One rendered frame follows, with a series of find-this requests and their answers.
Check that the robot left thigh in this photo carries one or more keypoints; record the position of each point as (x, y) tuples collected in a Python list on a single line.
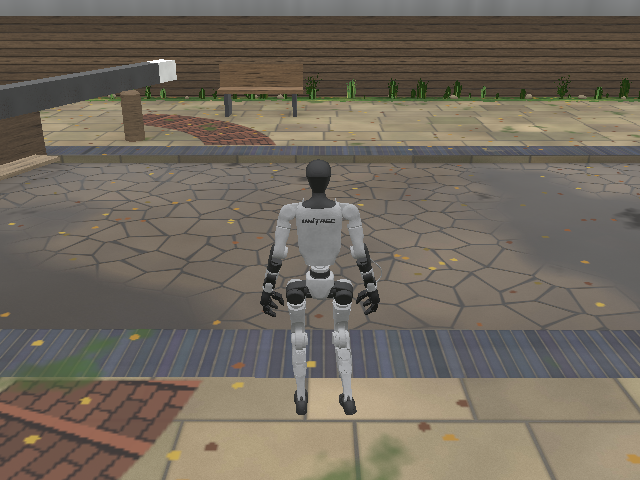
[(296, 302)]

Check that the left robot upper arm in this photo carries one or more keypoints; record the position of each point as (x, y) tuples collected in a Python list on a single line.
[(287, 213)]

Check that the right robot forearm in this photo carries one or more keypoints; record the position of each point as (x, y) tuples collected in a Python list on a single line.
[(366, 271)]

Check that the right robot upper arm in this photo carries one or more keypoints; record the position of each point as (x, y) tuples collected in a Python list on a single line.
[(350, 212)]

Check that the left robot forearm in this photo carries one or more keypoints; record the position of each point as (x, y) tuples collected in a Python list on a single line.
[(273, 269)]

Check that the left robot hand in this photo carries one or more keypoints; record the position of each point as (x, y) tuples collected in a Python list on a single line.
[(266, 301)]

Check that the humanoid robot head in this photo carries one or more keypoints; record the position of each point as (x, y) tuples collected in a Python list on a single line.
[(318, 173)]

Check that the right robot hand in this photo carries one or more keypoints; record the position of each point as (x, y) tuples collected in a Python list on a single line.
[(373, 298)]

